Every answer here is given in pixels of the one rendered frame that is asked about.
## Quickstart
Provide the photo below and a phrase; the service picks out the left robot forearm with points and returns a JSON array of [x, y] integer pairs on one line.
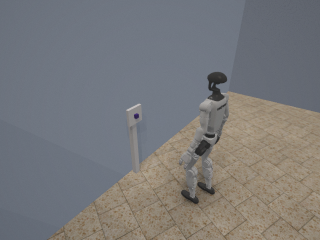
[[195, 142]]

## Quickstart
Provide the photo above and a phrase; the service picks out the left robot hand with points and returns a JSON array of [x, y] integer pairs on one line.
[[186, 158]]

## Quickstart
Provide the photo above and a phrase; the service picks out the right robot forearm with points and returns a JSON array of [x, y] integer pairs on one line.
[[222, 124]]

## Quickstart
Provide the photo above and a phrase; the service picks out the right robot shin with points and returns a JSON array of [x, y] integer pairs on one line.
[[208, 174]]

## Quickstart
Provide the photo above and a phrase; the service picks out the humanoid robot torso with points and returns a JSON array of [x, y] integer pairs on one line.
[[215, 119]]

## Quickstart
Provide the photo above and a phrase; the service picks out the left robot upper arm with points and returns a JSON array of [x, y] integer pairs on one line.
[[204, 109]]

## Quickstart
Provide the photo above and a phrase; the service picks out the panel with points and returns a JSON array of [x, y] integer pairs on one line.
[[132, 128]]

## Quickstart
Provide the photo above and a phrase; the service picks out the right robot upper arm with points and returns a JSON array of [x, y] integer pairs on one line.
[[226, 112]]

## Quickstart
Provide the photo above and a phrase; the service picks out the right robot hand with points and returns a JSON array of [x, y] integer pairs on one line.
[[219, 133]]

